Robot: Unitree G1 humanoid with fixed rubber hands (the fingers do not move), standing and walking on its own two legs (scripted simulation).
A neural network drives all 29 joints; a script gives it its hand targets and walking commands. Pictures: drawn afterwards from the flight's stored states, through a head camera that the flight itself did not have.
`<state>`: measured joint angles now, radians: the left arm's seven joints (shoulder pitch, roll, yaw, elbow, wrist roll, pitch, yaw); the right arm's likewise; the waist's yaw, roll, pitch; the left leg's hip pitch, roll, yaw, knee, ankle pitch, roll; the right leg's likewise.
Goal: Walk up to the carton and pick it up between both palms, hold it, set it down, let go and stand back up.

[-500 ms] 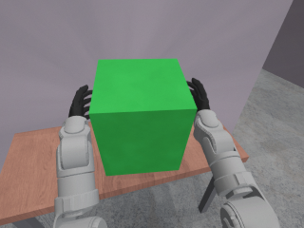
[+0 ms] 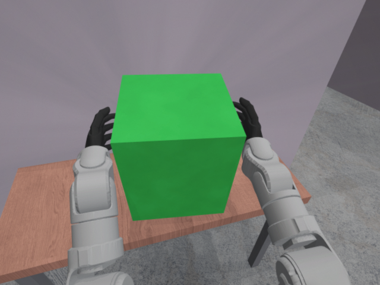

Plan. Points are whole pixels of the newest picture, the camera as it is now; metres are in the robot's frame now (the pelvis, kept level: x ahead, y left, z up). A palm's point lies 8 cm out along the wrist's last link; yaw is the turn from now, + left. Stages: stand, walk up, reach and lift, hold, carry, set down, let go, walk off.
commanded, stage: hold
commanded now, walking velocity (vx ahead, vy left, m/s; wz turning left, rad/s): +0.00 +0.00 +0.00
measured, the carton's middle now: (176, 148) +0.39 +0.01 +0.13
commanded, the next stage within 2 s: set down in 0.20 s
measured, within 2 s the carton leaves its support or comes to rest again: neither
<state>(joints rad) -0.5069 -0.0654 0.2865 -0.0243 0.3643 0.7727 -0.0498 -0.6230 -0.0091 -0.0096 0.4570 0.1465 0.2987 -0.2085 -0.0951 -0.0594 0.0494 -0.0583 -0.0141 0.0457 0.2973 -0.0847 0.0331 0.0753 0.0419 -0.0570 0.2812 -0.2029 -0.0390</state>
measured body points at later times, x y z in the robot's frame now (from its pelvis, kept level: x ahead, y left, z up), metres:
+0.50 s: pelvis +0.00 +0.00 +0.00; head -0.05 +0.01 +0.45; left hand +0.36 +0.16 +0.19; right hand +0.37 -0.15 +0.19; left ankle +0.06 +0.10 -0.75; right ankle -0.02 -0.09 -0.75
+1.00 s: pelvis +0.02 -0.02 +0.00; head +0.00 +0.01 +0.45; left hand +0.39 +0.16 +0.13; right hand +0.40 -0.15 +0.14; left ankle +0.06 +0.10 -0.75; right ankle -0.02 -0.09 -0.75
